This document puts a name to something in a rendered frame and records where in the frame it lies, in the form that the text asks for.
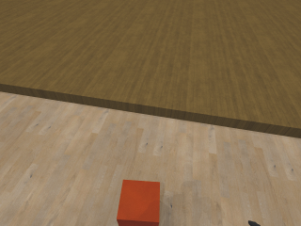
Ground carton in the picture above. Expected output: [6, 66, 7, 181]
[117, 179, 160, 226]

